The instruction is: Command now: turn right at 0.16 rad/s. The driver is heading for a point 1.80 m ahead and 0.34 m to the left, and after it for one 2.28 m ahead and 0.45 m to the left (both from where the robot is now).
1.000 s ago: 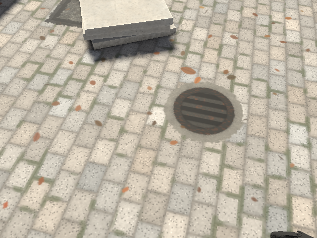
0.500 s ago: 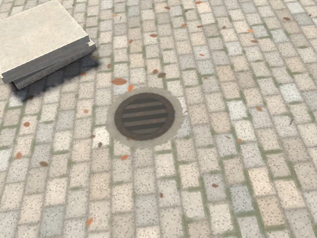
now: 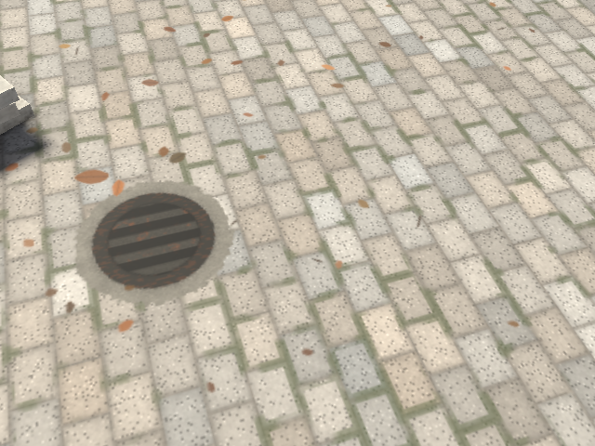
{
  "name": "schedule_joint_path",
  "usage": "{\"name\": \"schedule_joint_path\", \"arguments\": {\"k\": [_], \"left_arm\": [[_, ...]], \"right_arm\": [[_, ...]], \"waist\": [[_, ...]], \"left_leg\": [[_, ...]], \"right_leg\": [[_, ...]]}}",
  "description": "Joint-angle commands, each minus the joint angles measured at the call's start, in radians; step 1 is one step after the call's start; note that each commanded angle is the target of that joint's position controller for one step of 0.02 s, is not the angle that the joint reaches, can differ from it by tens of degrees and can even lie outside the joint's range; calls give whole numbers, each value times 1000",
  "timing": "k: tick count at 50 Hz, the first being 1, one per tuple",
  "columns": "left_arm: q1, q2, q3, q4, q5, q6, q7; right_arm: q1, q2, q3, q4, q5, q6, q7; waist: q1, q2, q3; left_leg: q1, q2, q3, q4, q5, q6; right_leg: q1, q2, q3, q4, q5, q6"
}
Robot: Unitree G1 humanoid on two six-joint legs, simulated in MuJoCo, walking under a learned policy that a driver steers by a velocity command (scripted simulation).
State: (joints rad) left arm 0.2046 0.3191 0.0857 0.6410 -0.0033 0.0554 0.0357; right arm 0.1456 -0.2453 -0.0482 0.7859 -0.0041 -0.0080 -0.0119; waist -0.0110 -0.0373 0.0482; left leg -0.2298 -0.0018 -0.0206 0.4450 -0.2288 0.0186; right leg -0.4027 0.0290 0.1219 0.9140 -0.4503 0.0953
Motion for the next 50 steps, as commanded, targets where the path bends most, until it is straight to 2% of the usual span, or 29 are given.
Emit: {"name": "schedule_joint_path", "arguments": {"k": [1, 2, 3, 4, 5, 6, 7, 8, 9, 10, 11, 13, 24, 38, 39, 40, 41, 42, 43, 44, 45, 46, 47, 48, 49, 50], "left_arm": [[-46, 29, -5, -84, -4, -20, -2], [-30, 42, 0, -74, -8, -20, -2], [3, 41, 1, -57, -7, -22, -1], [30, 38, 0, -40, -2, -24, -2], [28, 64, 1, -45, 9, -26, 0], [44, 116, 9, -55, 17, -26, 8], [9, 125, 10, -36, 23, -26, 1], [-23, 58, -3, -57, 22, -33, -14], [-17, 33, -11, -49, 31, -38, -20], [-11, 46, -9, -45, 35, -44, -20], [-9, 46, -10, -42, 30, -50, -21], [13, 35, -16, -33, 27, -59, -17], [30, 18, -24, -5, 22, -70, -15], [69, 9, -25, 93, 15, -74, -10], [86, 8, -25, 109, 15, -72, -8], [93, 24, -18, 117, 10, -67, -5], [104, 52, -9, 120, 5, -63, -2], [128, 73, -4, 124, 1, -64, 0], [149, 98, 3, 130, -5, -69, 1], [159, 110, 7, 137, -11, -78, 3], [145, 105, 6, 137, -10, -89, 3], [119, 96, 4, 131, -13, -96, 1], [78, 91, 2, 121, -22, -98, -1], [21, 92, 1, 109, -32, -94, -4], [2, 77, -3, 103, -28, -93, -6], [-18, 19, -20, 90, -16, -98, -10]], "right_arm": [[-27, -180, -36, -55, 3, 0, -2], [-19, -186, -35, -50, 6, 2, -1], [-28, -182, -30, -46, 13, 3, 1], [-20, -167, -23, -36, 21, 1, 3], [13, -150, -15, -25, 19, -10, 5], [22, -124, -3, -29, -7, -25, 12], [57, -84, 3, -22, -12, -34, 15], [2, -121, 1, -12, -20, -33, 13], [-26, -131, -3, -8, -16, -31, 13], [-33, -123, -2, 0, -11, -26, 8], [-28, -125, -3, 5, -10, -19, 5], [-15, -119, -2, 21, -7, -14, 2], [15, -122, -6, 125, -1, -8, -13], [43, -119, -8, 230, 3, 3, -31], [61, -107, -5, 242, 4, 5, -32], [63, -103, -6, 248, 9, 6, -34], [50, -100, -6, 243, 14, 3, -33], [22, -93, -5, 227, 15, -7, -31], [-3, -84, -3, 206, 20, -23, -24], [-24, -84, -2, 190, 26, -41, -15], [-24, -89, -5, 185, 36, -57, -5], [-13, -87, -5, 184, 42, -71, 6], [19, -82, -4, 196, 43, -83, 16], [107, -79, -8, 237, 42, -91, 22], [204, -85, -18, 289, 30, -92, 25], [310, -122, -30, 322, 17, -90, 25]], "waist": [[-25, 232, -112], [-22, 226, -112], [-1, 214, -108], [19, 198, -98], [12, 165, -107], [-5, 57, -152], [-63, -125, -156], [-17, -82, -129], [-4, -58, -100], [-1, -45, -81], [0, -47, -51], [-3, -46, -35], [-7, 19, -38], [-9, 24, -31], [-9, 14, -50], [-1, -4, -35], [11, -44, -3], [28, -97, 35], [39, -154, 69], [44, -171, 108], [32, -167, 127], [17, -153, 126], [-9, -122, 109], [-59, -91, 75], [-93, -54, 33], [-122, 69, -12]], "left_leg": [[118, 203, -174, -86, 392, 200], [118, 208, -186, -76, 390, 200], [104, 203, -183, -60, 389, 188], [77, 189, -173, -49, 377, 160], [21, 178, -171, -48, 323, 108], [-44, 133, -115, 11, 224, 45], [1, 51, -24, -21, 21, -13], [35, 43, -15, -6, 19, -48], [29, 36, -10, -1, 34, -54], [30, 37, -8, 9, 49, -50], [19, 38, -11, 9, 67, -48], [22, 43, -17, 7, 77, -44], [49, 50, -23, 2, 107, -61], [58, 49, -22, -9, 125, -60], [61, 32, -2, -1, 45, -58], [28, 3, 30, 37, -77, -52], [-33, -25, 64, 100, -195, -44], [-116, -36, 84, 179, -245, -38], [-186, -28, 80, 264, -242, -23], [-218, 8, 39, 329, -239, 1], [-258, 36, 13, 357, -270, 25], [-262, 53, 5, 316, -299, 47], [-188, 55, 17, 213, -271, 66], [-7, 27, 56, 68, -133, 74], [164, -11, 71, 11, -10, 54], [298, 90, -92, -58, -69, 65]], "right_leg": [[65, -25, -87, -217, 2, 8], [99, -22, -96, -293, 46, 1], [155, -18, -106, -414, 138, -13], [229, -14, -110, -564, 261, -35], [326, -50, -52, -602, 376, -63], [428, -158, 53, -550, 616, -99], [324, -174, 59, -495, 532, -163], [269, -141, 47, -511, 395, -173], [243, -122, 36, -518, 320, -155], [219, -104, 24, -518, 295, -139], [198, -103, 26, -520, 298, -134], [178, -98, 21, -515, 304, -129], [177, -80, 11, -511, 321, -136], [187, -56, -24, -513, 353, -127], [196, -50, -28, -527, 246, -130], [188, -48, -14, -548, 58, -145], [169, -74, 38, -587, -153, -176], [160, -139, 137, -652, -314, -219], [159, -222, 259, -718, -402, -269], [129, -284, 352, -758, -402, -312], [143, -312, 380, -767, -346, -330], [166, -316, 360, -755, -278, -326], [154, -290, 298, -729, -203, -301], [85, -233, 202, -685, -128, -264], [16, -165, 115, -597, -49, -230], [-77, -80, -4, -369, 38, -176]]}}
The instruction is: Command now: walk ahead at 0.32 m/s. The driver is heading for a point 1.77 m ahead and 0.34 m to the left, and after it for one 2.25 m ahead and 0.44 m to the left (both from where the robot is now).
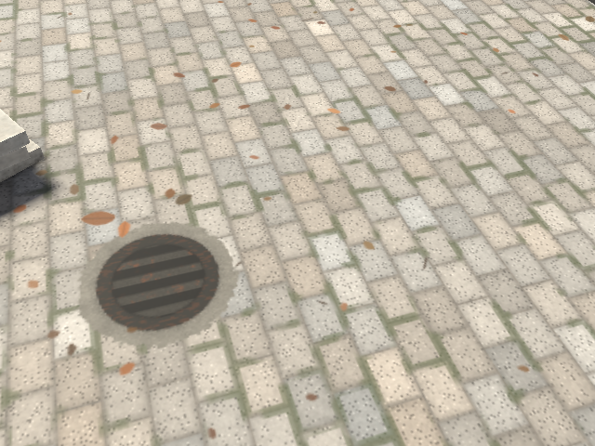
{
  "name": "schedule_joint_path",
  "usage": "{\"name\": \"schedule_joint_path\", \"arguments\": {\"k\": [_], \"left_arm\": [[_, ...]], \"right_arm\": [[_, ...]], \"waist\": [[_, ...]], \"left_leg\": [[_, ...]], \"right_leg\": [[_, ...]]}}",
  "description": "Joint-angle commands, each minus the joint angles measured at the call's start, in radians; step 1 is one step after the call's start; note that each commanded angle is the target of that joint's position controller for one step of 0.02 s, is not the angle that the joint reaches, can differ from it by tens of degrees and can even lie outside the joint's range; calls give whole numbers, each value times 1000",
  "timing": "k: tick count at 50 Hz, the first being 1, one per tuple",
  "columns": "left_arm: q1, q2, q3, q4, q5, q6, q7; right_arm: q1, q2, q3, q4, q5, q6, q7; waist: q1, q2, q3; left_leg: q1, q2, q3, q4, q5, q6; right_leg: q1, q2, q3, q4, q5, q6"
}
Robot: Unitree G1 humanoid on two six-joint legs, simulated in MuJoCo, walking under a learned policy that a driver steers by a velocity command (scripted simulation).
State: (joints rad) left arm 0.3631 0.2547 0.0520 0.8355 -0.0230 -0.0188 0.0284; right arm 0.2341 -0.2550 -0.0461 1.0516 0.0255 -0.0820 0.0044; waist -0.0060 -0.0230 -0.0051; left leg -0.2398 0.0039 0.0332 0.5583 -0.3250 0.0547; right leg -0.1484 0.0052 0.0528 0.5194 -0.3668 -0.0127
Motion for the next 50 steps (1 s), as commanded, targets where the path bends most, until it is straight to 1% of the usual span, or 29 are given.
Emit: {"name": "schedule_joint_path", "arguments": {"k": [1, 2, 3, 4, 5, 7, 10, 13, 16, 19, 21, 22, 23, 24, 25, 26, 27, 28, 29, 30, 32, 35, 37, 40, 43, 45, 48, 49, 50], "left_arm": [[-191, 38, 3, -147, 8, -37, 0], [-180, 78, 16, -148, -20, -52, 4], [-149, 95, 19, -132, -35, -66, -4], [-134, 100, 21, -112, -28, -74, -12], [-150, 105, 26, -108, -14, -81, -14], [-185, 100, 32, -110, 5, -82, -27], [-246, 53, 19, -128, 5, -70, -40], [-369, 23, 1, -166, 0, -71, -45], [-454, 29, -4, -190, -7, -75, -58], [-497, 49, -3, -210, -10, -82, -74], [-452, 86, 11, -203, -6, -86, -78], [-376, 115, 25, -184, -4, -85, -74], [-210, 153, 48, -132, -7, -81, -65], [-18, 194, 64, -82, -2, -74, -52], [89, 291, 83, -47, 21, -71, -52], [84, 200, 57, -37, 18, -69, -54], [-25, 155, 39, -42, 11, -72, -54], [-116, 128, 30, -54, 10, -76, -56], [-171, 100, 21, -56, 17, -82, -62], [-201, 81, 15, -54, 27, -89, -65], [-202, 77, 15, -33, 23, -98, -70], [-155, 117, 22, 5, 24, -106, -56], [-117, 133, 24, 23, 21, -100, -43], [-63, 158, 26, 45, 12, -92, -30], [4, 171, 29, 81, 1, -82, -27], [26, 174, 32, 98, -1, -69, -24], [7, 194, 40, 101, 1, -48, -20], [-13, 192, 37, 97, 4, -41, -20], [-8, 162, 24, 88, 15, -37, -19]], "right_arm": [[319, -237, -58, 56, -9, -18, 11], [279, -217, -44, 41, -28, -29, 16], [196, -161, -28, 7, -22, -38, 14], [147, -132, -21, -15, -16, -40, 13], [124, -127, -17, -26, -14, -39, 15], [156, -81, 0, -23, -20, -30, 13], [207, -102, 3, -18, -25, -16, -2], [212, -128, 4, -32, -27, -7, -15], [256, -141, 2, -26, -19, -5, -20], [267, -148, -5, -22, -8, 0, -21], [245, -169, -15, -32, -11, 6, -22], [232, -184, -22, -39, -15, 13, -22], [214, -180, -21, -48, -22, 23, -23], [203, -161, -11, -69, -32, 25, -23], [343, -6, 31, -90, -35, 8, -9], [319, -56, 22, -69, -11, -24, 2], [192, -145, -6, -121, 21, -42, 6], [118, -150, -8, -143, 26, -49, 1], [92, -135, -12, -146, 14, -46, -6], [118, -115, -15, -141, 2, -33, -11], [151, -70, -11, -138, -6, -7, -13], [54, -79, -14, -188, -19, 8, -19], [-32, -79, -13, -220, -25, 3, -15], [-154, -56, -1, -255, -21, -10, -2], [-241, -62, 4, -289, -10, -14, 12], [-276, -77, 2, -315, -9, -17, 24], [-221, -117, -12, -319, -7, -25, 35], [-115, -146, -30, -291, -8, -26, 33], [61, -200, -56, -241, -10, -25, 24]], "waist": [[-141, 313, 18], [-115, 268, 56], [-73, 178, 125], [-52, 143, 135], [-44, 118, 133], [-49, 122, 102], [-60, 111, 88], [-85, 105, 119], [-102, 116, 151], [-80, 117, 162], [-27, 132, 104], [21, 153, 38], [108, 150, -66], [187, 118, -191], [119, -165, -379], [135, -179, -420], [111, -143, -196], [78, -61, -88], [42, -6, -25], [1, -30, -10], [-29, -45, 1], [-26, -33, 57], [-2, -21, 74], [42, -13, 81], [73, -13, 93], [73, -14, 95], [22, -42, 47], [-40, -43, -17], [-109, -20, -139]], "left_leg": [[404, 310, -565, -348, -157, 150], [354, 400, -760, -415, -260, 237], [324, 379, -678, -412, -282, 223], [318, 328, -563, -412, -234, 182], [322, 299, -482, -419, -135, 150], [320, 233, -329, -423, 104, 111], [314, 202, -213, -420, 368, 120], [233, 177, -144, -451, 397, 113], [214, 193, -123, -474, 372, 120], [297, 239, -114, -436, 455, 112], [353, 255, -98, -341, 717, 92], [367, 251, -87, -241, 911, 82], [329, 215, -56, -54, 1027, 60], [121, 180, -50, 204, 846, 34], [-278, -13, -34, 630, 182, -30], [-392, -50, -179, 783, -226, -16], [-486, 15, -162, 826, -170, 3], [-465, 70, -133, 784, -69, 10], [-424, 106, -115, 721, -2, 4], [-352, 138, -123, 670, 43, -1], [-292, 152, -110, 620, 61, -17], [-378, 169, -97, 485, 161, -52], [-419, 165, -89, 337, 288, -64], [-362, 119, -46, 117, 439, -65], [-370, 99, -47, 22, 449, -59], [-398, 93, -61, -21, 388, -36], [-294, 57, -35, -56, 262, 5], [-146, 23, -2, -78, 250, 29], [112, 41, -21, -56, 267, 66]], "right_leg": [[-524, 62, -59, 334, -115, 3], [-617, 40, 37, 534, -221, -6], [-676, -19, 76, 612, -129, -27], [-689, -56, 55, 618, -29, -41], [-698, -83, 37, 589, 51, -46], [-644, -108, 0, 526, 156, -33], [-635, -102, -51, 422, 235, 4], [-561, -79, -84, 212, 346, 21], [-493, -53, -103, 86, 416, 14], [-483, -48, -83, 17, 397, -25], [-387, -17, -94, -1, 345, -61], [-276, 15, -115, 8, 315, -83], [-68, 43, -135, -5, 322, -115], [253, -62, -20, 33, 308, -165], [644, -350, 481, -33, 76, -337], [610, -404, 742, -226, -57, -355], [436, -361, 585, -259, -67, -288], [259, -322, 434, -289, 29, -257], [119, -277, 321, -319, 144, -237], [29, -237, 237, -348, 209, -219], [-62, -210, 165, -393, 263, -231], [-99, -204, 101, -437, 308, -247], [-72, -190, 68, -443, 330, -235], [-55, -165, 9, -440, 343, -202], [46, -203, 15, -411, 330, -197], [140, -242, 28, -366, 357, -185], [220, -267, 34, -255, 551, -155], [209, -232, 1, -121, 712, -135], [112, -173, -41, 100, 718, -104]]}}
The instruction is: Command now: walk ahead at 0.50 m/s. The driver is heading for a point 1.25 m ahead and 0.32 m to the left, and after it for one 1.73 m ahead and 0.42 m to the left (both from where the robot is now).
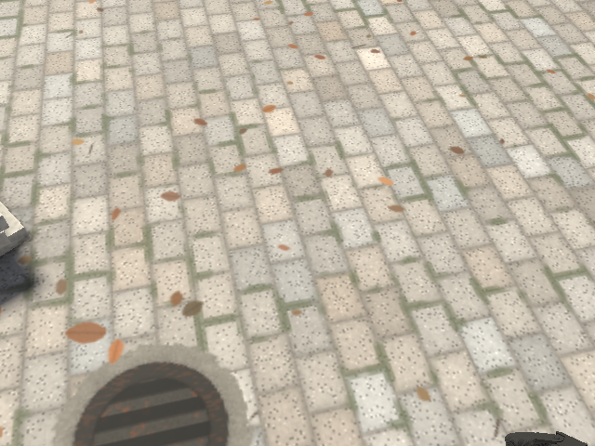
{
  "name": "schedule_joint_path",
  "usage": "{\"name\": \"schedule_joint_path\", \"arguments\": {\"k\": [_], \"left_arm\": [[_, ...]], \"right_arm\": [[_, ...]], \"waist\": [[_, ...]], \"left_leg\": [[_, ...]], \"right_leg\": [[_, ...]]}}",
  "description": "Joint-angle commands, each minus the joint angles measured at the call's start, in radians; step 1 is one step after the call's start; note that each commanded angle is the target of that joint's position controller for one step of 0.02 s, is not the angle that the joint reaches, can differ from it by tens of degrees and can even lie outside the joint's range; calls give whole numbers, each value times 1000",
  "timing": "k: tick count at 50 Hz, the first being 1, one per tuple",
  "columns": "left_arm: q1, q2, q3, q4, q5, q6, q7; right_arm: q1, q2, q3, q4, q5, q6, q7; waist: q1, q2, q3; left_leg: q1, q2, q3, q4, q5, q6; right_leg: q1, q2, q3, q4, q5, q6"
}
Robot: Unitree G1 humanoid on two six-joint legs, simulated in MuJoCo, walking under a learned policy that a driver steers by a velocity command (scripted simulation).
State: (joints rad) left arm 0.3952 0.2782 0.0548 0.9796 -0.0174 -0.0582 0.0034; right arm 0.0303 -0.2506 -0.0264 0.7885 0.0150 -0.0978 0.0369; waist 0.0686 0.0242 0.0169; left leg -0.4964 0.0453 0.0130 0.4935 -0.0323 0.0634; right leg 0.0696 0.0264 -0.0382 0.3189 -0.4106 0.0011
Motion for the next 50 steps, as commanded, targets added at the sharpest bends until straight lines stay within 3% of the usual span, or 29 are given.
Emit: {"name": "schedule_joint_path", "arguments": {"k": [1, 2, 3, 4, 5, 7, 9, 11, 13, 17, 22, 25, 26, 27, 28, 29, 30, 31, 32, 33, 35, 37, 40, 44, 47, 50], "left_arm": [[57, 41, -12, -84, 22, -10, 0], [90, 2, -27, -64, 9, -33, -7], [8, 122, 2, -78, -19, -53, -12], [-78, 140, 6, -103, -33, -64, -13], [-119, 129, 7, -108, -22, -64, -8], [-107, 102, 12, -100, -2, -41, -3], [-91, 63, 7, -93, 3, -20, -1], [-147, 62, 8, -115, 10, -12, 2], [-217, 58, 8, -138, 16, -14, 1], [-357, 33, -4, -172, 10, -27, -12], [-478, 44, -8, -221, 0, -39, -38], [-436, 80, 4, -220, -1, -47, -50], [-361, 103, 17, -200, 0, -48, -49], [-206, 144, 42, -149, 2, -47, -42], [-22, 214, 63, -107, 14, -45, -32], [50, 288, 80, -82, 14, -37, -32], [37, 190, 52, -85, 1, -37, -33], [-51, 150, 39, -102, 2, -40, -29], [-128, 124, 31, -120, 8, -42, -28], [-180, 94, 22, -127, 16, -44, -30], [-207, 69, 14, -121, 28, -50, -34], [-190, 94, 20, -103, 21, -57, -31], [-151, 127, 28, -81, 18, -54, -14], [-118, 140, 29, -60, 17, -50, -1], [-64, 145, 31, -29, 14, -43, 0], [-48, 149, 35, -13, 11, -24, 4]], "right_arm": [[408, -312, -101, 45, -23, -5, -15], [442, -275, -93, 61, -11, 1, -9], [381, -202, -68, 50, -5, -1, -8], [301, -167, -57, 28, -9, -1, -11], [232, -143, -49, 19, -16, -3, -10], [181, -108, -39, 15, -27, -10, -6], [196, -120, -43, 30, -21, -19, -5], [224, -145, -51, 47, -20, -20, -13], [255, -152, -53, 64, -17, -13, -24], [311, -163, -53, 91, -8, -3, -38], [388, -173, -60, 141, 1, 20, -43], [365, -190, -69, 143, 4, 35, -50], [344, -197, -71, 139, 3, 40, -51], [336, -177, -63, 133, -1, 46, -52], [348, -146, -46, 109, -17, 46, -54], [473, -8, -7, 102, -19, 23, -40], [417, -98, -24, 111, 4, -3, -36], [323, -160, -42, 79, 32, -20, -32], [267, -160, -41, 66, 32, -26, -37], [237, -153, -48, 63, 15, -24, -43], [274, -117, -50, 70, 3, 0, -45], [270, -87, -45, 64, -2, 20, -47], [170, -87, -46, 27, -11, 25, -49], [61, -61, -34, 3, 1, 19, -32], [-19, -61, -28, -31, 10, 20, -18], [-71, -70, -29, -72, 11, 20, 3]], "waist": [[-173, 126, -336], [-168, 269, -422], [-176, 172, -294], [-157, 114, -181], [-126, 43, -101], [-73, 55, -54], [-53, 46, -41], [-56, 28, -11], [-72, 22, 6], [-117, 29, 38], [-143, 31, 71], [-97, 55, 33], [-51, 69, -15], [21, 54, -108], [79, -35, -253], [15, -298, -375], [52, -231, -368], [41, -190, -214], [11, -109, -139], [-16, -74, -74], [-68, -101, -56], [-83, -92, -29], [-65, -70, 7], [-24, -75, 29], [9, -68, 53], [12, -66, 68]], "left_leg": [[774, 255, -374, 12, -82, 189], [912, 363, -748, -167, -245, 283], [822, 331, -666, -197, -317, 231], [684, 296, -517, -211, -265, 194], [540, 255, -407, -245, -166, 176], [390, 197, -289, -306, -57, 155], [342, 183, -226, -345, 24, 171], [345, 181, -183, -370, 84, 180], [368, 168, -142, -382, 103, 170], [376, 131, -66, -397, 63, 135], [539, 197, -78, -340, 91, 129], [609, 224, -82, -248, 271, 104], [604, 207, -63, -159, 434, 89], [552, 154, -25, 19, 516, 63], [349, 96, 14, 312, 287, 29], [-76, -101, 9, 675, -370, -45], [-202, -81, -133, 811, -550, -34], [-275, -25, -126, 833, -479, -15], [-248, 31, -98, 789, -382, -11], [-208, 63, -85, 721, -322, -17], [-100, 97, -91, 651, -265, -25], [-97, 109, -77, 584, -236, -43], [-170, 113, -67, 421, -84, -71], [-127, 78, -27, 193, 128, -61], [-150, 57, -24, 121, 138, -42], [-199, 42, -24, 80, 50, -8]], "right_leg": [[-458, -73, -6, 695, 430, -55], [-699, 45, 87, 922, -147, -27], [-806, -21, 164, 1012, -133, -50], [-826, -75, 137, 998, -45, -65], [-792, -121, 114, 930, 40, -62], [-684, -168, 117, 835, 130, -51], [-662, -175, 104, 786, 164, -34], [-722, -180, 100, 697, 237, -14], [-764, -178, 94, 578, 342, 1], [-711, -137, 50, 334, 521, 2], [-745, -112, 53, 210, 468, -29], [-654, -82, 35, 177, 359, -68], [-535, -50, 4, 164, 342, -87], [-321, -26, -15, 153, 362, -115], [-8, -180, 160, 191, 380, -178], [340, -407, 642, 95, 186, -350], [335, -407, 756, -7, 65, -340], [209, -375, 606, -26, 90, -291], [67, -337, 485, -48, 176, -262], [-62, -302, 401, -79, 269, -248], [-186, -263, 314, -136, 345, -239], [-239, -258, 254, -179, 401, -254], [-230, -245, 190, -212, 444, -250], [-207, -208, 59, -230, 442, -198], [-112, -244, 20, -221, 441, -190], [18, -290, -6, -163, 511, -168]]}}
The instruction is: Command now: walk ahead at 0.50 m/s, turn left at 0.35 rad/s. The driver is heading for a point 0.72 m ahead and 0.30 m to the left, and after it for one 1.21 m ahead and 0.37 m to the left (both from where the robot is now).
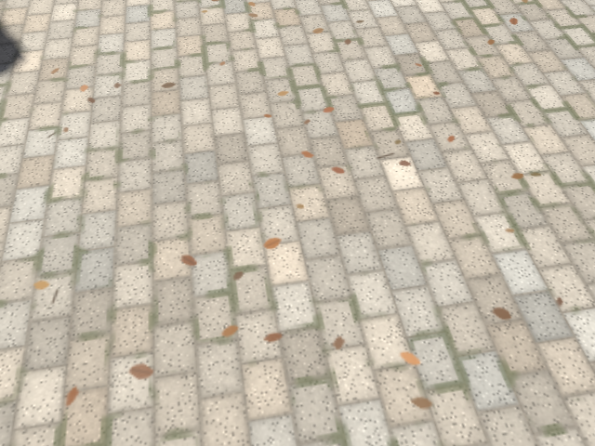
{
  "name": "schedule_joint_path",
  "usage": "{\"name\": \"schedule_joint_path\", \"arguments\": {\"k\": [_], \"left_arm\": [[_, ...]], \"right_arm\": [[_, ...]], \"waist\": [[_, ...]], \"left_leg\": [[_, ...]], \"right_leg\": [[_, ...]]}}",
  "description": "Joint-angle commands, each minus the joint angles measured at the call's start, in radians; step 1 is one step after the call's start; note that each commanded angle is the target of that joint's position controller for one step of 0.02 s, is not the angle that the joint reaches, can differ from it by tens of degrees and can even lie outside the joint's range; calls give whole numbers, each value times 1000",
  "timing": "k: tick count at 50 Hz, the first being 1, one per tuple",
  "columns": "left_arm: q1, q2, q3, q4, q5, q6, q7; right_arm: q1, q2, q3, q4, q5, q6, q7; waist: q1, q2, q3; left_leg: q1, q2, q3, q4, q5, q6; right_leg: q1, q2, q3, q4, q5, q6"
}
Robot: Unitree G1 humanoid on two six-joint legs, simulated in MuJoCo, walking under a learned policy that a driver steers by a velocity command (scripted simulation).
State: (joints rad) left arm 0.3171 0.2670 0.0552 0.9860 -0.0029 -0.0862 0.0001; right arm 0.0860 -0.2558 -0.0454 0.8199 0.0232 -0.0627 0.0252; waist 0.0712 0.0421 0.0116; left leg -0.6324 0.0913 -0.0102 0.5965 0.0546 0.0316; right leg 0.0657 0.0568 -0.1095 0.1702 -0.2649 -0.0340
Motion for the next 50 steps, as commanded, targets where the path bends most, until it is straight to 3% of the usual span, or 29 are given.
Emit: {"name": "schedule_joint_path", "arguments": {"k": [1, 3, 4, 5, 6, 7, 8, 9, 10, 11, 12, 14, 17, 21, 26, 28, 29, 30, 31, 32, 33, 34, 35, 36, 39, 42, 46, 50], "left_arm": [[23, 167, 37, -21, -5, 11, 9], [-11, 194, 46, -36, -8, 24, 17], [-31, 199, 47, -45, -8, 35, 23], [-28, 183, 40, -59, -2, 40, 30], [32, 109, 12, -101, 18, 24, 26], [41, 52, -13, -112, 21, -16, 8], [-45, 141, 10, -131, -16, -52, -10], [-113, 152, 10, -155, -38, -69, -16], [-134, 142, 12, -157, -24, -73, -10], [-133, 153, 23, -151, -4, -63, -2], [-123, 146, 26, -154, 4, -49, -1], [-116, 118, 25, -164, 16, -27, 3], [-223, 96, 20, -206, 21, -18, 9], [-354, 70, 8, -254, 8, -27, -3], [-391, 123, 20, -291, -4, -46, -20], [-314, 146, 32, -274, -5, -58, -21], [-214, 174, 46, -251, 3, -63, -15], [-61, 227, 62, -235, 18, -65, -7], [43, 304, 84, -201, 24, -47, -6], [29, 216, 64, -210, -2, -41, -13], [-17, 148, 46, -228, -4, -35, -10], [-71, 131, 38, -236, 6, -28, -9], [-105, 110, 31, -231, 10, -23, -8], [-119, 99, 26, -227, 18, -23, -6], [-119, 115, 34, -206, 9, -33, -7], [-111, 150, 47, -190, 7, -34, -4], [-97, 172, 50, -180, 3, -21, 1], [-37, 207, 59, -157, -14, 0, 3]], "right_arm": [[-127, -70, -11, -113, 2, -16, 23], [-62, -103, -28, -115, -4, -13, 31], [50, -132, -48, -93, -5, -10, 31], [212, -190, -81, -50, -2, -6, 21], [343, -304, -115, -36, -8, 1, 5], [330, -287, -101, -48, 4, -2, 7], [318, -219, -79, -52, -5, -6, 6], [267, -182, -70, -64, -11, -10, 3], [203, -161, -63, -79, -15, -13, 4], [154, -131, -53, -96, -21, -15, 2], [131, -126, -49, -110, -27, -14, 0], [139, -149, -56, -114, -19, -16, -9], [188, -185, -68, -107, -11, -16, -30], [246, -189, -71, -90, -4, -5, -40], [288, -177, -72, -74, 1, 10, -49], [271, -172, -71, -84, -3, 19, -52], [260, -142, -60, -95, -6, 19, -50], [253, -90, -39, -118, -19, 16, -45], [394, -29, -21, -144, 9, 6, -43], [399, -126, -34, -126, 18, 4, -46], [300, -189, -51, -134, 15, 9, -46], [245, -185, -54, -145, 6, 14, -48], [208, -172, -56, -158, -5, 15, -46], [210, -153, -57, -165, -1, 20, -39], [199, -98, -48, -189, 7, 36, -30], [150, -86, -42, -219, 1, 39, -25], [44, -69, -31, -248, 1, 27, -1], [-60, -68, -28, -296, 4, 28, 23]], "waist": [[1, -91, 69], [-48, -121, 12], [-114, -119, -55], [-182, -84, -143], [-185, 103, -271], [-148, 205, -368], [-182, 135, -306], [-169, 72, -195], [-127, -24, -110], [-92, -33, -77], [-67, -13, -62], [-50, 1, -47], [-76, 0, -12], [-129, 34, 2], [-128, 57, -3], [-82, 88, -27], [-33, 79, -91], [34, -5, -226], [-19, -339, -357], [-7, -296, -312], [18, -192, -180], [3, -123, -104], [-14, -114, -42], [-38, -141, -24], [-53, -148, -1], [-50, -118, 4], [-14, -103, 28], [15, -100, 65]], "left_leg": [[-55, -14, 13, -28, -81, 37], [68, -69, 72, -23, -178, 70], [219, -111, 104, -46, -178, 92], [462, -127, 73, -69, -145, 128], [851, 106, -325, -77, -183, 265], [1036, 259, -792, -269, -310, 390], [999, 234, -716, -301, -354, 338], [872, 194, -569, -305, -300, 299], [713, 153, -462, -323, -204, 274], [601, 122, -391, -344, -118, 255], [525, 101, -368, -368, -78, 255], [446, 82, -321, -395, -16, 266], [400, 44, -262, -408, -10, 244], [363, 0, -239, -387, -116, 184], [503, 53, -366, -265, -141, 164], [522, 49, -400, -189, -86, 147], [492, -1, -375, -83, -41, 119], [370, -64, -295, 177, -139, 82], [5, -204, -159, 498, -589, 9], [-133, -125, -179, 648, -648, 0], [-171, -87, -170, 690, -557, -6], [-143, -51, -135, 679, -482, -14], [-123, -24, -129, 634, -431, -17], [-79, 4, -125, 605, -400, -15], [-62, 32, -93, 537, -356, -22], [-102, 42, -86, 424, -247, -35], [-51, 24, -27, 202, -53, -24], [-37, 0, 30, 75, -72, 5]], "right_leg": [[51, -331, 53, 20, 435, -122], [73, -329, 17, 156, 759, -98], [50, -308, -17, 314, 897, -76], [-68, -263, -48, 538, 860, -41], [-451, -160, -67, 924, 475, 18], [-739, 16, 96, 1166, -279, 47], [-849, -56, 217, 1224, -256, 16], [-867, -101, 201, 1183, -175, -6], [-826, -139, 193, 1084, -110, -5], [-753, -171, 194, 996, -71, 3], [-697, -178, 196, 957, -52, 13], [-666, -172, 179, 871, -16, 49], [-685, -145, 167, 661, 160, 88], [-584, -83, 156, 406, 374, 90], [-552, -68, 200, 296, 285, 61], [-447, -61, 181, 262, 212, 29], [-287, -80, 182, 241, 215, -3], [-28, -234, 318, 272, 174, -66], [316, -460, 757, 207, -15, -228], [300, -484, 876, 151, -212, -223], [179, -439, 722, 134, -208, -175], [54, -397, 590, 118, -92, -146], [-46, -361, 499, 92, 12, -139], [-112, -335, 427, 67, 72, -130], [-175, -319, 295, 0, 169, -149], [-152, -329, 197, -23, 285, -164], [-133, -295, 48, -23, 350, -130], [-42, -329, -12, 4, 393, -107]]}}
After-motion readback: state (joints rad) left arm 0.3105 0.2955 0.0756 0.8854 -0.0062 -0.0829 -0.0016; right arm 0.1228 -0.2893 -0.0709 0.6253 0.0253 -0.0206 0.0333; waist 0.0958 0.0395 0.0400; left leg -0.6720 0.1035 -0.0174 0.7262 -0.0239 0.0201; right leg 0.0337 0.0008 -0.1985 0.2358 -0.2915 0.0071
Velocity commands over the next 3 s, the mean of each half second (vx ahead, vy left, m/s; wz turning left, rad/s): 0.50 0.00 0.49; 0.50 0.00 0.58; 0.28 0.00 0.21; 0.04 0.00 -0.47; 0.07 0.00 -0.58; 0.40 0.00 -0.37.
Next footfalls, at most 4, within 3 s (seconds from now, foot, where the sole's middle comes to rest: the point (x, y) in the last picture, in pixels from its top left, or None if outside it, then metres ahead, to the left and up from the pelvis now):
0.10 left None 0.24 0.13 -0.78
0.60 right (340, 419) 0.55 -0.02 -0.78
1.12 left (186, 362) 0.66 0.35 -0.78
1.64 right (241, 292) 0.87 0.25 -0.78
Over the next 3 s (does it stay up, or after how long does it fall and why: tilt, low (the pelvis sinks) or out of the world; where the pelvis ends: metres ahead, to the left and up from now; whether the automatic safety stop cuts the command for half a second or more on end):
stays up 1.01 0.31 -0.02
